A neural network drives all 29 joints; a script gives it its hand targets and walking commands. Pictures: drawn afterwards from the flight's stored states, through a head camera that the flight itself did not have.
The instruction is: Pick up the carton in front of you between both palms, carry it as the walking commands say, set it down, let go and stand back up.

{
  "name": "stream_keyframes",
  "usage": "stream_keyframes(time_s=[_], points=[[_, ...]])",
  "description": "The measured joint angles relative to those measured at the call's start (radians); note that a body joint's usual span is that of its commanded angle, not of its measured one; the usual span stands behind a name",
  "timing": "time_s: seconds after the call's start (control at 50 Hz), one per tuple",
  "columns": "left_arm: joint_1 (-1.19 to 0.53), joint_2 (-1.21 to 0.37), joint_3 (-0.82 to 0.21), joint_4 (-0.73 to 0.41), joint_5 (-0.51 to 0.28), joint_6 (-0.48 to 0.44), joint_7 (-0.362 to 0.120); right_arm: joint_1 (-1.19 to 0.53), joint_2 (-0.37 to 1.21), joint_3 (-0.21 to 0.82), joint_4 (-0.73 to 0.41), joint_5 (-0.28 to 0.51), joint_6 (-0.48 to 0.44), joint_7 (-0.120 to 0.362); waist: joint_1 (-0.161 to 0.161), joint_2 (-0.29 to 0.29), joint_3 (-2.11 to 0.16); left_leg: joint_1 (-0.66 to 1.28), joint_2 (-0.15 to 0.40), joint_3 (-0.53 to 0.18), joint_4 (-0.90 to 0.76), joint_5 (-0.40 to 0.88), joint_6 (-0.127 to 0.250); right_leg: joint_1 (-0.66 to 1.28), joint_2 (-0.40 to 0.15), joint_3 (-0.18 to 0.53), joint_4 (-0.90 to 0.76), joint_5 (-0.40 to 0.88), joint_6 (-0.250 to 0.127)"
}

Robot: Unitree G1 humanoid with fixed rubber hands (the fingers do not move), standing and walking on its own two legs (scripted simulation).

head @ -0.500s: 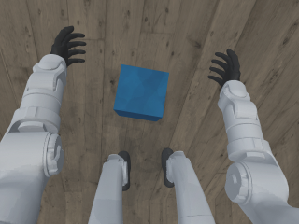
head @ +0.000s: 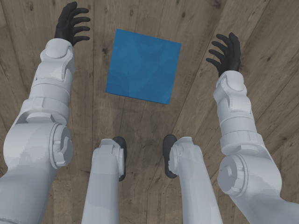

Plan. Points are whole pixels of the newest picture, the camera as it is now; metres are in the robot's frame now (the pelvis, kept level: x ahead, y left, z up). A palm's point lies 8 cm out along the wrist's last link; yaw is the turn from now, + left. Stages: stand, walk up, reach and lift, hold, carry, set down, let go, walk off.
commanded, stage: reach and lift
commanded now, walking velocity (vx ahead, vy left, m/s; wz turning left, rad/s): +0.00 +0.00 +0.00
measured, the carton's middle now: (141, 73) +0.49 +0.02 -0.43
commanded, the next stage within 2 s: none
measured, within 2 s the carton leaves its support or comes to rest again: leaves its support in 1.38 s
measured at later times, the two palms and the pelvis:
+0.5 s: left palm (90, 60) +0.51 +0.19 -0.35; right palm (197, 78) +0.46 -0.17 -0.34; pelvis -0.05 -0.01 -0.17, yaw -1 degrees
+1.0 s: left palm (95, 62) +0.51 +0.18 -0.36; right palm (193, 76) +0.47 -0.16 -0.35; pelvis -0.05 -0.01 -0.18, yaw -1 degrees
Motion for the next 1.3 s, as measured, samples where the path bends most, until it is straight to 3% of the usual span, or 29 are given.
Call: stream_keyframes(time_s=[0.24,0.48,0.62,0.72,1.08,1.16,1.3], points=[[-0.142,0.141,-0.182,0.021,-0.209,0.013,0.031,-0.153,-0.087,0.183,0.02,0.197,0.041,-0.085,-0.004,-0.023,0.207,-0.239,0.006,-0.015,0.398,-0.052,-0.014,-0.241,0.016,-0.009,0.401,-0.053,-0.008],[-0.363,0.181,-0.263,0.233,-0.264,-0.009,0.026,-0.385,-0.119,0.198,0.248,0.213,0.019,-0.076,-0.005,-0.042,0.419,-0.317,0.01,-0.016,0.593,-0.05,-0.006,-0.316,0.026,-0.007,0.591,-0.049,0.004],[-0.36,0.181,-0.313,0.205,-0.293,-0.042,0.049,-0.45,-0.178,0.262,0.327,0.301,-0.025,-0.064,0.001,-0.076,0.48,-0.342,0.021,-0.013,0.675,-0.077,-0.001,-0.345,0.039,-0.003,0.667,-0.068,0.012],[-0.294,0.153,-0.309,0.133,-0.295,-0.051,0.069,-0.425,-0.191,0.306,0.32,0.339,-0.042,-0.064,0.016,-0.082,0.468,-0.341,0.028,-0.007,0.703,-0.099,0.001,-0.35,0.047,0.004,0.696,-0.084,0.015],[-0.352,0.079,-0.31,0.238,-0.268,-0.058,0.059,-0.443,-0.11,0.264,0.355,0.255,-0.056,-0.063,0.022,-0.062,0.425,-0.329,0.018,-0.01,0.656,-0.08,-0.006,-0.337,0.038,0.001,0.656,-0.072,0.007],[-0.378,0.069,-0.322,0.267,-0.259,-0.062,0.071,-0.456,-0.096,0.217,0.369,0.227,-0.065,-0.099,0.025,-0.067,0.428,-0.329,0.014,-0.011,0.652,-0.076,-0.008,-0.336,0.034,-0.001,0.653,-0.071,0.005],[-0.4,0.045,-0.261,0.26,-0.17,0.009,0.075,-0.456,-0.086,0.09,0.339,0.132,0.007,-0.069,0.032,-0.072,0.409,-0.355,0.011,-0.016,0.68,-0.075,-0.004,-0.355,0.037,-0.004,0.675,-0.073,0.009]])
